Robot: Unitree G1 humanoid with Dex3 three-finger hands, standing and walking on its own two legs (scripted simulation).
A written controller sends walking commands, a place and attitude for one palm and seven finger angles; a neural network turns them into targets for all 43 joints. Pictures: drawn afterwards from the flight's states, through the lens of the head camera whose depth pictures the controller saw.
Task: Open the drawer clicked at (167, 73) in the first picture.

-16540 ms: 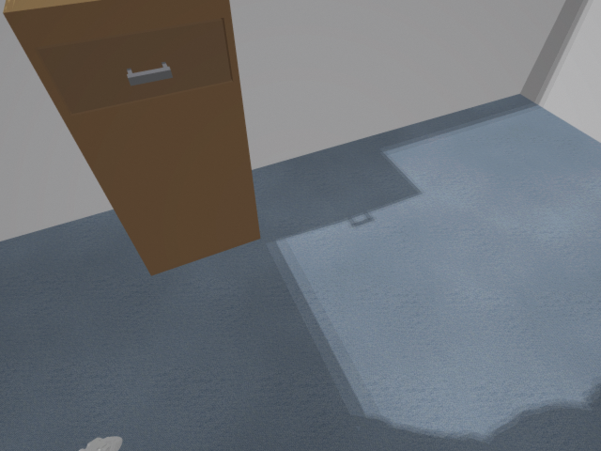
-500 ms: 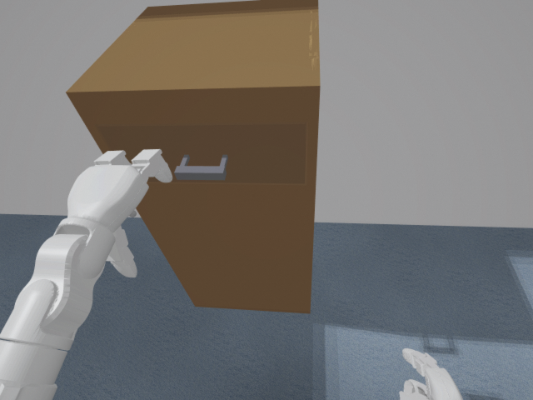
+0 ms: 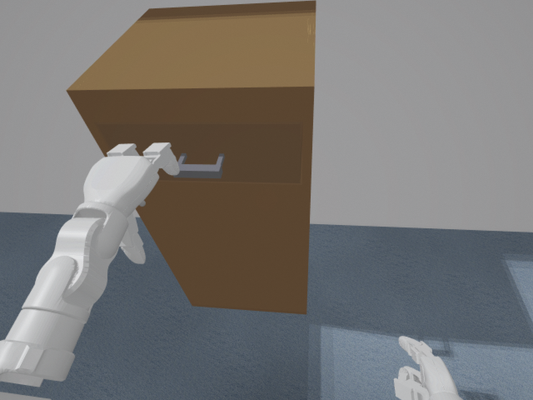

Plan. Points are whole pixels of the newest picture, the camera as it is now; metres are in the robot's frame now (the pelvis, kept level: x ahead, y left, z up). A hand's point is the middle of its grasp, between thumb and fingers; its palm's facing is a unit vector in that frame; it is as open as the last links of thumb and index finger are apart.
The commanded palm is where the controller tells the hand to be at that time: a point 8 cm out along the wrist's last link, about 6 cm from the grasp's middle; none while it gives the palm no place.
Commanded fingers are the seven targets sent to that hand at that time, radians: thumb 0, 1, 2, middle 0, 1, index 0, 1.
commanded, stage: move the hooked fingers above the handle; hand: left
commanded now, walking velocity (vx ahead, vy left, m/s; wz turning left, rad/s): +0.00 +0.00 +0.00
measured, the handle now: (199, 164) +0.54 +0.22 +0.03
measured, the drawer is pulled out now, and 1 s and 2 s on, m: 0.00 0.00 0.00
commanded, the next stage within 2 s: lower the fingers behind the handle in 1.90 s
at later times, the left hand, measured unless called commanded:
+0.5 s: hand (166, 185) +0.40 +0.22 +0.11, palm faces +0.02 -0.04 -1.00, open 13.8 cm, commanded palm +0.38 +0.23 +0.17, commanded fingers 0.00 -0.50 0.30 -0.30 -1.20 -0.30 -1.20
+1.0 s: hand (183, 171) +0.46 +0.22 +0.09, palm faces -0.03 -0.03 -1.00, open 13.8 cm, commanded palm +0.44 +0.22 +0.15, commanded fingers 0.00 -0.50 0.30 -0.30 -1.20 -0.30 -1.20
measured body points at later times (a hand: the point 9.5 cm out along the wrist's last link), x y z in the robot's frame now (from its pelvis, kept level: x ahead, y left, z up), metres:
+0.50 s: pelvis +0.01 +0.00 +0.00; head +0.04 -0.04 +0.44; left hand +0.39 +0.22 +0.17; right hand +0.15 -0.25 -0.13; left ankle +0.00 +0.11 -0.74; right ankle +0.01 -0.11 -0.74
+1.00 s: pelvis +0.03 +0.00 -0.01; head +0.07 -0.02 +0.44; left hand +0.45 +0.22 +0.15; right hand +0.13 -0.26 -0.14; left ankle +0.00 +0.11 -0.74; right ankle +0.01 -0.11 -0.74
